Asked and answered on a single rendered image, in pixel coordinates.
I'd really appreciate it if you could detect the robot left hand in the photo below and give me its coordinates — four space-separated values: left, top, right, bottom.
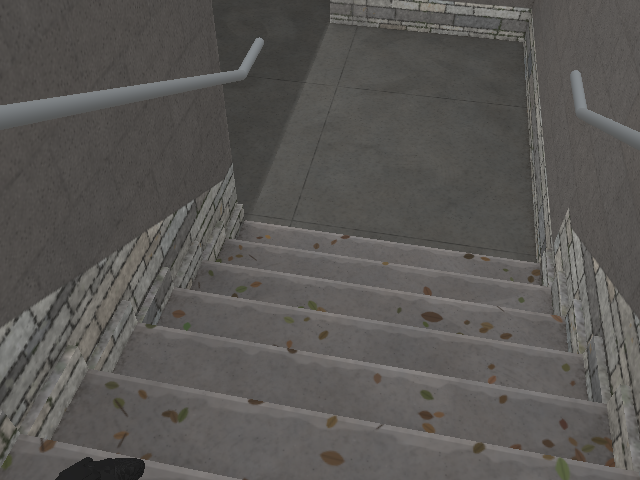
55 457 145 480

